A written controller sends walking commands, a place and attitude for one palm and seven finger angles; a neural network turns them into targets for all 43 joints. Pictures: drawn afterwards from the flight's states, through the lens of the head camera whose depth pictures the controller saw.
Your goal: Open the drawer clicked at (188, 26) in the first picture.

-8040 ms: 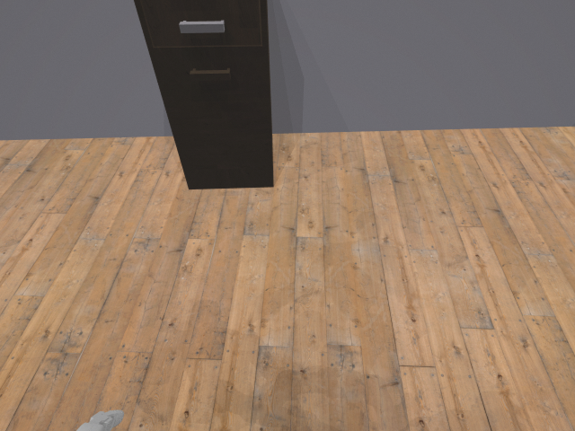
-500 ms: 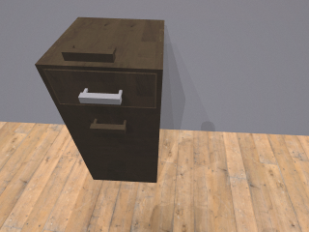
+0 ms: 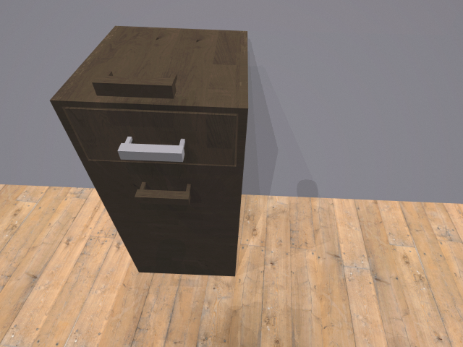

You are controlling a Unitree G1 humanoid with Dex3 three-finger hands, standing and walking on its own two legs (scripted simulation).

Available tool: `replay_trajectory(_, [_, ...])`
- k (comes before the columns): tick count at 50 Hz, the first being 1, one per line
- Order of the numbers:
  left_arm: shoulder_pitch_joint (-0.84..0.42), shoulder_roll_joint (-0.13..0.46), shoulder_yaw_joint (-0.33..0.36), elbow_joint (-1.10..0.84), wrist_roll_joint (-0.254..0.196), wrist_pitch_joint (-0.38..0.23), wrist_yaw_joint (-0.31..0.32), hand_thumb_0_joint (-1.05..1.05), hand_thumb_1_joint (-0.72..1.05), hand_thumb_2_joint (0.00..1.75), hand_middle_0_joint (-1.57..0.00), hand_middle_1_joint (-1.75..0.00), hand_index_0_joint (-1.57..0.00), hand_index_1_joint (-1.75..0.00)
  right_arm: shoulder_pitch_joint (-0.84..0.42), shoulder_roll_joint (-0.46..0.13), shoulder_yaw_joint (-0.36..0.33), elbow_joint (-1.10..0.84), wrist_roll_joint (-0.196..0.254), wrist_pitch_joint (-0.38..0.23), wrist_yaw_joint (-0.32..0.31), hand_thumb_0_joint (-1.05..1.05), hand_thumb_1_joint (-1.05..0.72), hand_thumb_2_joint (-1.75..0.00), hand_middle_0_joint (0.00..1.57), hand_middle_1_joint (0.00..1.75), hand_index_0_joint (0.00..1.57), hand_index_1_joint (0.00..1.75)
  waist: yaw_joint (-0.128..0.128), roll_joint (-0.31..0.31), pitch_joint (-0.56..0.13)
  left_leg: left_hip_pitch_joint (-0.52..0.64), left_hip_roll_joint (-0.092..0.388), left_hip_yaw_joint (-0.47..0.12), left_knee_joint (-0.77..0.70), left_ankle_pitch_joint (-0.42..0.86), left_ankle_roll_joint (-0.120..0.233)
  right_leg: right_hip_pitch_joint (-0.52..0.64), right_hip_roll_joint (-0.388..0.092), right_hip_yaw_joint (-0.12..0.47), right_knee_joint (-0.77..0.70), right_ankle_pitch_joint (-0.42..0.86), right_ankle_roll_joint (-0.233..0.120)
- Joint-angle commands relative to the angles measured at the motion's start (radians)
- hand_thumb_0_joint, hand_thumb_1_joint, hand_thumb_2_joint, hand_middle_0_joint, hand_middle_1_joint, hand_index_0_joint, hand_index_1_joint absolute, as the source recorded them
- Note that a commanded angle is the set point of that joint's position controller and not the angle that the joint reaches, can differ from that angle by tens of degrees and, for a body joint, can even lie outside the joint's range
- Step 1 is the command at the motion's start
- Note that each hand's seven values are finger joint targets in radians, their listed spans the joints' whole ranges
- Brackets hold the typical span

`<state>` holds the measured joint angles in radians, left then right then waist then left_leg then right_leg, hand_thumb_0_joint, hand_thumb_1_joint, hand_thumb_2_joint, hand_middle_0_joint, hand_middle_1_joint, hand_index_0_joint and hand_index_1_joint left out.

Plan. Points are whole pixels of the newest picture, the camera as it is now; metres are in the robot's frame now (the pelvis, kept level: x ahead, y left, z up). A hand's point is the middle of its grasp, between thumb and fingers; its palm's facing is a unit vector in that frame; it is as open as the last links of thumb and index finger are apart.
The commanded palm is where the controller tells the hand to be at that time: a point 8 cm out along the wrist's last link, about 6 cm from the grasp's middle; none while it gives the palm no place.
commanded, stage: come to a stop and stand still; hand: left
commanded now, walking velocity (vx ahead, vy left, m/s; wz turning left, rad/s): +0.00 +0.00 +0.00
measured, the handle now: (154, 146) +0.54 +0.22 +0.03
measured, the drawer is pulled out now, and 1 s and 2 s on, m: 0.00 0.00 0.00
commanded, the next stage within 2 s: look again from close up in 0.64 s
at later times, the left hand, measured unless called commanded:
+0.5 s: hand out of the picture +0.00 +0.15 -0.18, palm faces +0.03 -0.99 -0.15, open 7.4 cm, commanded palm none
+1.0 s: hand out of the picture +0.00 +0.16 -0.18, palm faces +0.02 -0.99 -0.14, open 7.4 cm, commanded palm none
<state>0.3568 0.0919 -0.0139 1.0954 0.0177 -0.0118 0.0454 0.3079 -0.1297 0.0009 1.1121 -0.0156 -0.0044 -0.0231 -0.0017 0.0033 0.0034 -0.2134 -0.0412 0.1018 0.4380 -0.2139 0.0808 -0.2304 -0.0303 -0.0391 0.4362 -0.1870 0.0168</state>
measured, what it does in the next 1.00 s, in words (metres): stands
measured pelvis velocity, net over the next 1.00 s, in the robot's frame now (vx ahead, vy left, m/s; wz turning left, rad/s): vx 0.03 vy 0.01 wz -0.02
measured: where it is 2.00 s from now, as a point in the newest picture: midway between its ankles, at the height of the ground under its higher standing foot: outside the picture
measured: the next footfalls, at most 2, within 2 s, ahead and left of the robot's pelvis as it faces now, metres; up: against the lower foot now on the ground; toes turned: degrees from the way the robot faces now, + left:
none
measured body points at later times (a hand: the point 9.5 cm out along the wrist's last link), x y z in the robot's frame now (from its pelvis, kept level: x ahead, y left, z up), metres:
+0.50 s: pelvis +0.02 +0.01 +0.00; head +0.02 +0.01 +0.45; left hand +0.00 +0.21 -0.16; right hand +0.01 -0.21 -0.16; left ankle +0.02 +0.06 -0.74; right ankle +0.03 -0.13 -0.74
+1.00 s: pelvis +0.03 +0.01 +0.00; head +0.03 +0.02 +0.45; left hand +0.00 +0.21 -0.16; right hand +0.01 -0.20 -0.16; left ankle +0.02 +0.06 -0.74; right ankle +0.03 -0.13 -0.74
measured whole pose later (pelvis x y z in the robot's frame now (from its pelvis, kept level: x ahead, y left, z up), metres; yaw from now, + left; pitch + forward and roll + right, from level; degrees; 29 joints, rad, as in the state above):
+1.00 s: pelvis +0.03 +0.01 +0.00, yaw -1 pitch -1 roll +0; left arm 0.35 0.10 -0.01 1.13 0.01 -0.01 0.05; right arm 0.31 -0.12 0.01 1.15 -0.01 -0.02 -0.03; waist 0.00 -0.01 0.01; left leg -0.13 -0.06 0.12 0.38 -0.24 0.09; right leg -0.16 -0.04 -0.02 0.41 -0.22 0.04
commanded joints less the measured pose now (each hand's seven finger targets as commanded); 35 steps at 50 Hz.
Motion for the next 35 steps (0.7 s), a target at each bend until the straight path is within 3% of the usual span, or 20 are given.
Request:
replay_trajectory(1, [0.090,0.085,0.016,-0.019,0.003,-0.012,0.007,0.00,0.90,0.90,-0.20,-0.30,-0.20,-0.30,0.062,-0.094,-0.020,-0.024,0.004,-0.011,-0.003,0.00,-0.90,-0.90,0.20,0.30,0.20,0.30,0.001,-0.010,0.091,-0.070,0.153,-0.177,-0.162,-0.094,-0.031,0.001,-0.067,0.084,-0.068,0.020,-0.036])
replay_trajectory(21, [0.067,0.093,0.016,-0.006,-0.001,-0.008,0.008,0.00,0.90,0.90,-0.20,-0.30,-0.20,-0.30,0.063,-0.094,-0.012,0.004,0.006,-0.020,-0.008,0.00,-0.90,-0.90,0.20,0.30,0.20,0.30,0.001,-0.013,0.063,0.012,0.156,-0.157,-0.158,0.062,-0.034,0.037,-0.076,0.079,-0.066,0.086,-0.029])
replay_trajectory(35, [0.074,0.089,0.014,0.006,0.000,-0.006,0.009,0.00,0.90,0.90,-0.20,-0.30,-0.20,-0.30,0.066,-0.092,-0.010,0.015,0.007,-0.021,-0.011,0.00,-0.90,-0.90,0.20,0.30,0.20,0.30,0.000,-0.001,0.087,0.024,0.156,-0.153,-0.170,0.066,-0.037,0.032,-0.078,0.082,-0.078,0.081,-0.028])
